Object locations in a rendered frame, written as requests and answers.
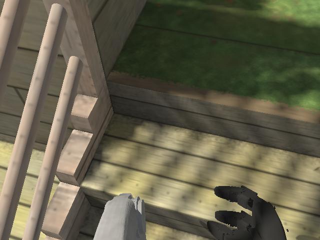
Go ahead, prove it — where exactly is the left robot thigh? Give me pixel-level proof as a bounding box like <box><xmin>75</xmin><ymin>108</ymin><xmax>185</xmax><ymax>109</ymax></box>
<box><xmin>93</xmin><ymin>195</ymin><xmax>146</xmax><ymax>240</ymax></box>

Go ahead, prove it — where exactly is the robot right hand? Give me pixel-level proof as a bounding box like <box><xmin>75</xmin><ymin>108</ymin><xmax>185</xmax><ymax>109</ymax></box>
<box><xmin>207</xmin><ymin>185</ymin><xmax>289</xmax><ymax>240</ymax></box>

